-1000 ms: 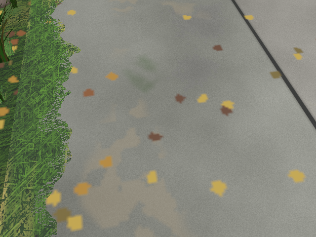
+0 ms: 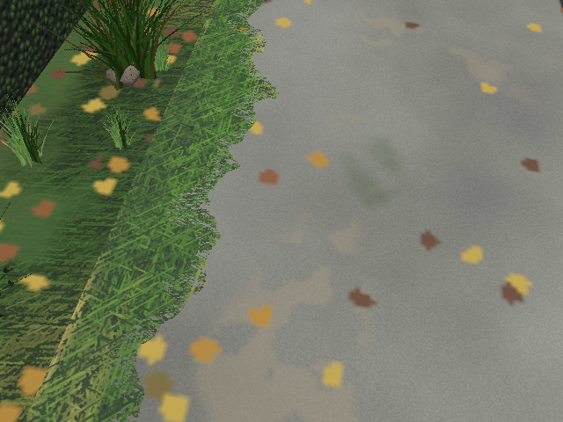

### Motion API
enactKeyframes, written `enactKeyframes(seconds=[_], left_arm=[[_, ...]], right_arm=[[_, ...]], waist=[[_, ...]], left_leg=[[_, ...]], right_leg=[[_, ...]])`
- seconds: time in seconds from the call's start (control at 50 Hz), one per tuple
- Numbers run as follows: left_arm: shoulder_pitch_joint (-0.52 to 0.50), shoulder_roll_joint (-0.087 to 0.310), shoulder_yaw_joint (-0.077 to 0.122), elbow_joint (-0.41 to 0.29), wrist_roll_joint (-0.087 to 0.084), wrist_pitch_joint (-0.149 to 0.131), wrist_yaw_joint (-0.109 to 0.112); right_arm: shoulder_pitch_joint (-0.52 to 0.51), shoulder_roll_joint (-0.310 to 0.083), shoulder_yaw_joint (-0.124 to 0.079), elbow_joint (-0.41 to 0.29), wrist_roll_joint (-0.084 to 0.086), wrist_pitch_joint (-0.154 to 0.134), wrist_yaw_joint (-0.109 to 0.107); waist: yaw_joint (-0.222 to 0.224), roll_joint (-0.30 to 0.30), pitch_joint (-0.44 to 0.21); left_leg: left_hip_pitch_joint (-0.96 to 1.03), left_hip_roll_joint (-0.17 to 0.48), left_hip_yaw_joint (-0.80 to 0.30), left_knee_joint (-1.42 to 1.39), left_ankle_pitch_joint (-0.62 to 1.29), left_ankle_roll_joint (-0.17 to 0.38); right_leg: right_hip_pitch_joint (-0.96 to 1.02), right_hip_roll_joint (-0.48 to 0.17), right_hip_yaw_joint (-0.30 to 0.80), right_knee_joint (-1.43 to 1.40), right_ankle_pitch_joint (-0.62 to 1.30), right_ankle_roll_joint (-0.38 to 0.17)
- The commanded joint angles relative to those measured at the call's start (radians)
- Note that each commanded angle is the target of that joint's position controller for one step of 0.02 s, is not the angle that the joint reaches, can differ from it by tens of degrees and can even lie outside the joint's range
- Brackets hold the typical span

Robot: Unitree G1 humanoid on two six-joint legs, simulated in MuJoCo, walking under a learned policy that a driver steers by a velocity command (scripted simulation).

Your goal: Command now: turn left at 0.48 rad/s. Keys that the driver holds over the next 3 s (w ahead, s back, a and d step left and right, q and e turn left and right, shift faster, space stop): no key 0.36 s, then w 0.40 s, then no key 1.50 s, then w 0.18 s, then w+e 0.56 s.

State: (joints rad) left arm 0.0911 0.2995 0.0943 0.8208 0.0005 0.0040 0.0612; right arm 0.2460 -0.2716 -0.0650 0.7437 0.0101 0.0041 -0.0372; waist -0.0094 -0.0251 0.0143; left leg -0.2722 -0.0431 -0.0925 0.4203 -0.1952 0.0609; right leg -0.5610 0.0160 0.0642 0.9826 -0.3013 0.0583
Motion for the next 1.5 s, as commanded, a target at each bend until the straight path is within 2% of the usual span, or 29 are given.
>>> enactKeyframes(seconds=[0.02, 0.16, 0.22, 0.24, 0.26, 0.28, 0.32, 0.38, 0.44, 0.52, 0.54, 0.58, 0.6, 0.64, 0.68, 0.82, 0.88, 0.94, 0.96, 0.98, 1.0, 1.04, 1.08, 1.16, 1.22, 1.3, 1.34, 1.38, 1.5], left_arm=[[-0.047, 0.052, 0.004, -0.067, -0.005, -0.018, -0.007], [-0.027, 0.064, -0.003, -0.062, -0.015, -0.033, -0.034], [0.040, 0.057, -0.008, -0.041, -0.006, -0.048, -0.049], [0.065, 0.103, -0.001, -0.040, 0.011, -0.049, -0.047], [0.062, 0.172, 0.010, -0.050, 0.025, -0.043, -0.043], [0.035, 0.131, -0.004, -0.041, 0.029, -0.040, -0.045], [-0.005, 0.084, -0.019, -0.052, 0.019, -0.046, -0.047], [0.000, 0.100, -0.022, -0.035, 0.005, -0.050, -0.043], [0.052, 0.159, -0.003, -0.010, -0.016, -0.027, -0.045], [0.044, 0.124, -0.013, -0.014, -0.027, -0.027, -0.048], [0.023, 0.090, -0.024, -0.021, -0.024, -0.037, -0.052], [-0.071, 0.013, -0.048, -0.087, -0.019, -0.075, -0.058], [-0.126, 0.079, -0.031, -0.109, -0.031, -0.089, -0.060], [-0.061, 0.099, -0.019, -0.084, -0.047, -0.104, -0.074], [-0.067, 0.090, -0.018, -0.074, -0.030, -0.107, -0.088], [-0.175, 0.016, -0.053, -0.120, -0.012, -0.105, -0.120], [-0.124, 0.068, -0.036, -0.122, -0.015, -0.099, -0.119], [0.138, 0.155, 0.004, -0.041, 0.007, -0.098, -0.096], [0.238, 0.243, 0.017, -0.031, 0.031, -0.093, -0.084], [0.245, 0.227, 0.006, -0.021, 0.025, -0.080, -0.091], [0.176, 0.179, -0.003, -0.037, -0.001, -0.074, -0.098], [0.027, 0.084, -0.034, -0.051, -0.004, -0.073, -0.098], [-0.044, 0.060, -0.041, -0.042, 0.023, -0.077, -0.098], [-0.063, 0.064, -0.040, -0.008, 0.030, -0.084, -0.085], [-0.046, 0.091, -0.035, 0.007, 0.019, -0.063, -0.071], [-0.021, 0.025, -0.065, 0.033, 0.010, -0.045, -0.069], [0.035, 0.040, -0.057, 0.044, 0.014, -0.040, -0.066], [0.024, 0.048, -0.057, 0.054, 0.013, -0.033, -0.058], [0.029, 0.038, -0.059, 0.096, 0.006, -0.031, -0.058]], right_arm=[[0.006, -0.173, -0.046, -0.069, -0.001, -0.003, -0.013], [-0.038, -0.162, -0.033, -0.082, -0.011, 0.010, 0.003], [-0.063, -0.137, -0.017, -0.079, 0.004, 0.014, 0.000], [-0.034, -0.116, -0.009, -0.077, -0.009, 0.008, -0.001], [0.024, -0.080, 0.000, -0.077, -0.032, -0.002, 0.005], [0.002, -0.086, -0.002, -0.093, -0.025, -0.008, 0.006], [-0.063, -0.142, -0.021, -0.088, -0.017, -0.003, 0.001], [-0.047, -0.093, -0.014, -0.069, -0.016, 0.018, 0.003], [-0.074, -0.076, -0.010, -0.055, 0.003, 0.005, 0.017], [-0.018, -0.071, -0.016, -0.020, 0.004, -0.036, 0.026], [0.041, -0.086, -0.022, -0.004, 0.004, -0.045, 0.024], [0.190, -0.213, -0.059, 0.035, 0.001, -0.060, 0.031], [0.204, -0.201, -0.054, 0.033, -0.006, -0.072, 0.034], [0.169, -0.147, -0.037, 0.021, -0.009, -0.092, 0.030], [0.152, -0.121, -0.026, 0.013, -0.004, -0.091, 0.031], [0.188, -0.158, -0.030, 0.036, -0.004, -0.071, 0.026], [0.167, -0.173, -0.034, 0.048, 0.006, -0.067, 0.021], [0.139, -0.147, -0.024, 0.038, 0.001, -0.066, 0.012], [0.230, -0.076, 0.001, 0.021, -0.035, -0.067, 0.012], [0.386, -0.005, 0.020, 0.064, -0.006, -0.066, 0.014], [0.338, -0.121, -0.009, 0.081, 0.019, -0.060, 0.015], [0.171, -0.124, -0.014, 0.050, 0.016, -0.036, 0.000], [0.168, -0.102, -0.018, 0.050, -0.009, -0.005, -0.015], [0.141, -0.047, -0.001, 0.046, -0.017, 0.005, -0.024], [0.091, -0.069, -0.003, 0.045, -0.013, 0.011, -0.016], [0.061, -0.074, -0.002, 0.045, -0.038, 0.008, -0.011], [0.016, -0.150, -0.021, 0.055, -0.025, 0.000, -0.012], [-0.013, -0.073, -0.001, 0.057, -0.032, -0.020, -0.004], [0.007, -0.080, -0.001, 0.094, -0.016, -0.043, -0.001]], waist=[[-0.013, 0.169, -0.096], [-0.025, 0.178, -0.091], [0.026, 0.141, -0.094], [0.015, 0.082, -0.123], [-0.041, -0.104, -0.139], [-0.040, -0.205, -0.117], [-0.003, -0.156, -0.087], [0.000, -0.118, -0.091], [0.038, -0.149, -0.001], [-0.006, -0.126, 0.019], [-0.035, -0.094, -0.010], [-0.081, 0.243, 0.001], [-0.108, 0.252, 0.082], [-0.060, 0.161, 0.088], [-0.053, 0.103, 0.078], [-0.070, 0.137, 0.077], [-0.016, 0.172, 0.042], [0.117, 0.119, -0.120], [0.098, -0.103, -0.282], [0.045, -0.298, -0.464], [0.061, -0.166, -0.370], [0.026, -0.034, -0.134], [-0.023, -0.062, -0.085], [-0.034, -0.088, -0.093], [-0.014, -0.070, -0.097], [-0.031, -0.010, -0.020], [0.039, 0.147, 0.030], [0.032, 0.148, 0.028], [0.015, 0.068, -0.050]], left_leg=[[0.211, 0.235, -0.249, -0.084, 0.248, 0.149], [0.128, 0.236, -0.295, -0.035, 0.369, 0.172], [0.095, 0.180, -0.282, 0.017, 0.337, 0.106], [0.032, 0.139, -0.249, 0.060, 0.206, 0.055], [-0.074, 0.016, -0.138, 0.188, -0.085, 0.002], [-0.112, -0.013, -0.056, 0.202, -0.271, -0.044], [-0.110, 0.019, -0.021, 0.289, -0.283, -0.089], [-0.084, 0.057, 0.000, 0.314, -0.289, -0.122], [-0.061, 0.011, 0.112, 0.228, -0.222, -0.098], [0.142, 0.008, 0.132, -0.005, -0.107, -0.020], [0.244, 0.055, 0.076, -0.016, -0.104, 0.007], [0.360, 0.316, -0.357, -0.187, -0.344, 0.160], [0.354, 0.414, -0.509, -0.259, -0.336, 0.236], [0.419, 0.384, -0.426, -0.251, -0.274, 0.208], [0.438, 0.333, -0.296, -0.275, -0.102, 0.157], [0.194, 0.220, -0.001, -0.256, 0.322, 0.108], [0.213, 0.253, -0.002, -0.181, 0.437, 0.070], [0.142, 0.158, 0.062, 0.159, 0.549, -0.019], [-0.079, 0.069, 0.087, 0.490, 0.076, -0.076], [-0.198, -0.039, 0.004, 0.791, -0.492, -0.117], [-0.230, 0.008, -0.061, 0.883, -0.461, -0.117], [-0.279, 0.096, 0.013, 0.823, -0.354, -0.106], [-0.127, 0.139, 0.012, 0.692, -0.254, -0.103], [-0.003, 0.136, 0.036, 0.409, -0.208, -0.103], [0.054, 0.121, 0.054, 0.276, -0.098, -0.099], [0.179, 0.138, 0.032, 0.029, 0.048, -0.056], [0.014, 0.156, -0.007, -0.009, -0.144, -0.019], [-0.044, 0.137, 0.008, -0.043, -0.165, -0.047], [0.070, 0.120, 0.036, 0.027, 0.133, -0.057]], right_leg=[[-0.069, -0.012, 0.021, -0.129, 0.018, 0.018], [0.162, -0.010, -0.018, -0.323, -0.053, 0.000], [0.353, -0.019, -0.026, -0.641, 0.218, -0.045], [0.472, -0.113, 0.045, -0.640, 0.363, -0.076], [0.557, -0.262, 0.190, -0.604, 0.630, -0.156], [0.475, -0.351, 0.277, -0.625, 0.606, -0.289], [0.450, -0.310, 0.260, -0.646, 0.490, -0.298], [0.436, -0.276, 0.209, -0.656, 0.389, -0.267], [0.356, -0.217, 0.203, -0.742, -0.167, -0.251], [0.258, -0.193, 0.185, -0.719, -0.235, -0.224], [0.195, -0.171, 0.154, -0.651, -0.199, -0.195], [-0.073, 0.013, -0.109, -0.262, -0.149, -0.089], [-0.214, -0.026, -0.051, -0.106, -0.266, -0.091], [-0.323, -0.093, -0.004, 0.051, -0.182, -0.128], [-0.339, -0.127, -0.014, 0.031, -0.046, -0.138], [0.014, -0.037, -0.132, -0.350, 0.260, -0.060], [0.129, -0.024, -0.095, -0.414, 0.301, -0.093], [0.503, -0.029, -0.085, -0.480, 0.521, -0.159], [0.812, -0.273, 0.168, -0.410, 0.840, -0.258], [0.909, -0.461, 0.515, -0.545, 0.809, -0.430], [0.749, -0.413, 0.480, -0.628, 0.574, -0.402], [0.485, -0.313, 0.257, -0.675, 0.393, -0.319], [0.275, -0.248, 0.152, -0.732, 0.330, -0.282], [0.207, -0.216, 0.064, -0.752, 0.352, -0.301], [0.209, -0.223, 0.093, -0.774, 0.090, -0.292], [0.125, -0.146, 0.077, -0.734, -0.220, -0.172], [0.208, -0.039, -0.031, -0.660, -0.141, -0.107], [0.296, -0.043, -0.037, -0.602, -0.037, -0.110], [0.346, -0.051, -0.045, -0.546, 0.227, -0.124]])
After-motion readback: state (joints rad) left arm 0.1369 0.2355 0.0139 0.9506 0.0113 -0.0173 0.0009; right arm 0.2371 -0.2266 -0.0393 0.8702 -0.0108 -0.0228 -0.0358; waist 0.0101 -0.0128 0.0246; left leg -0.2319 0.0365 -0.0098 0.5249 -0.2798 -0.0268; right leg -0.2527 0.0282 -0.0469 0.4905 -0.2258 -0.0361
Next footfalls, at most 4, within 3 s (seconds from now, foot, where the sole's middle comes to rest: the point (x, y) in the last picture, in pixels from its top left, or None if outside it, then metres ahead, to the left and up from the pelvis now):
0.24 right None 0.06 -0.15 -0.78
0.54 left None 0.03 0.09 -0.78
0.94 right None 0.35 -0.14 -0.78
1.30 left None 0.31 0.09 -0.78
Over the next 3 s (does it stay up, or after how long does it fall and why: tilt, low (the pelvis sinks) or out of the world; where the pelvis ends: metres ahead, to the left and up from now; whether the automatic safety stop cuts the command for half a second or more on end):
stays up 0.50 0.01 -0.02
